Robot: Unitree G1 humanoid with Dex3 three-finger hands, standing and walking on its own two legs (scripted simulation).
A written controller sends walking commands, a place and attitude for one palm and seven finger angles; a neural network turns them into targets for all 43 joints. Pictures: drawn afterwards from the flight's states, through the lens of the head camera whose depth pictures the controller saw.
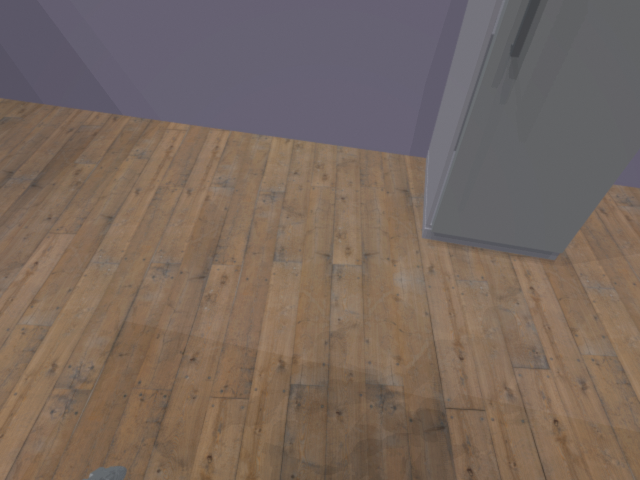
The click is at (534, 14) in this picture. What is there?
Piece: fridge door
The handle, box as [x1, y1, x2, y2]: [510, 0, 540, 56]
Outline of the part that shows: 540,0 529,0 515,40 511,44 511,56 518,56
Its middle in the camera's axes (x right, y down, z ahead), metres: +0.52 -0.63 +0.89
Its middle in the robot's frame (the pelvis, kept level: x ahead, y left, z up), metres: +1.14 -0.46 +0.25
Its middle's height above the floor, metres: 1.02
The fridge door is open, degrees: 0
